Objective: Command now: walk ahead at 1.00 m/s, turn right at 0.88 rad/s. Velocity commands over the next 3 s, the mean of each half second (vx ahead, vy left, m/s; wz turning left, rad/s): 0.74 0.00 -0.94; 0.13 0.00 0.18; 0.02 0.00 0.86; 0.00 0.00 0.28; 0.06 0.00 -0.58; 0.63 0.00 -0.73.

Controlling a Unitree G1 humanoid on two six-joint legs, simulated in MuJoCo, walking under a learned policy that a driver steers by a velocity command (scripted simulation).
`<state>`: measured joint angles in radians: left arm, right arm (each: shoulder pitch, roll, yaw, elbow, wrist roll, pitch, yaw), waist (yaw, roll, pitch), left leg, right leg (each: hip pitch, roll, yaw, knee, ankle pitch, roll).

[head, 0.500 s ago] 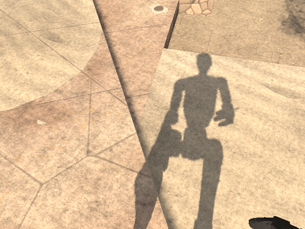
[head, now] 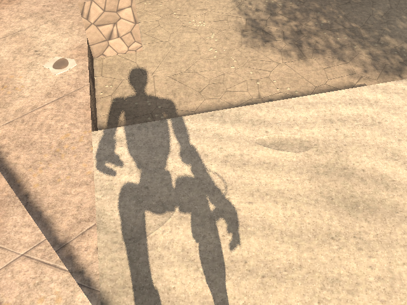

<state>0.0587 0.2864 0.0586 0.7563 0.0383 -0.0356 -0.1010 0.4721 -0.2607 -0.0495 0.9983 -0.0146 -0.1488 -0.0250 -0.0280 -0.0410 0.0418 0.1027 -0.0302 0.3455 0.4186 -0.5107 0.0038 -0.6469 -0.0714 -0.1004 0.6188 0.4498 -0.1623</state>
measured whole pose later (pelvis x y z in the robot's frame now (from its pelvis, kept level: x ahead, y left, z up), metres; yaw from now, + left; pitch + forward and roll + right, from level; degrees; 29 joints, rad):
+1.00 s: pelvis +0.53 +0.00 -0.07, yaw -20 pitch +3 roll +0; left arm 0.12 0.22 0.04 0.67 0.02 0.01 0.04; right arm 0.27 -0.34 -0.11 0.69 0.02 0.06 -0.02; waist -0.03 0.03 -0.01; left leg -0.67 0.03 -0.02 1.16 -0.27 -0.10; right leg -0.28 -0.06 -0.11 0.46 -0.23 -0.01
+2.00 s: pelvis +0.60 +0.04 -0.08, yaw +14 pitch +1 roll +0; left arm 0.19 0.22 0.04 0.69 0.02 0.00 0.00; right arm 0.21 -0.24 -0.05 0.72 -0.01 0.04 -0.01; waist 0.02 0.00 0.01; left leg -0.22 -0.01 -0.06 0.52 -0.31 -0.01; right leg -0.31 -0.01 0.03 0.54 -0.24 0.02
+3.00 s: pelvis +0.88 -0.03 -0.07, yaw -27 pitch +4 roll +1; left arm 0.34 0.27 0.04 0.76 0.07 -0.09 -0.06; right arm 0.24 -0.25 -0.02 0.71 -0.04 -0.11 0.02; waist 0.01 -0.03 -0.04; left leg -0.26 -0.06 0.02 0.43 -0.24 0.05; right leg -0.46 0.11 0.15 1.24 -0.33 -0.05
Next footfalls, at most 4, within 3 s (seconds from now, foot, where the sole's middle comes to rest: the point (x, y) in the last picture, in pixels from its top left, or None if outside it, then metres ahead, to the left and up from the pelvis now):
0.12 right None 0.29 -0.03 -0.85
0.46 left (198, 251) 0.71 0.04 -0.85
0.78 right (249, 297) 0.54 -0.13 -0.85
1.18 left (171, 271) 0.64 0.14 -0.85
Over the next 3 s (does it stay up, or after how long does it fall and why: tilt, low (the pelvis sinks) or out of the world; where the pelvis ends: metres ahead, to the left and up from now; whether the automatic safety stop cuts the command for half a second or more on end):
stays up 0.88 -0.03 -0.07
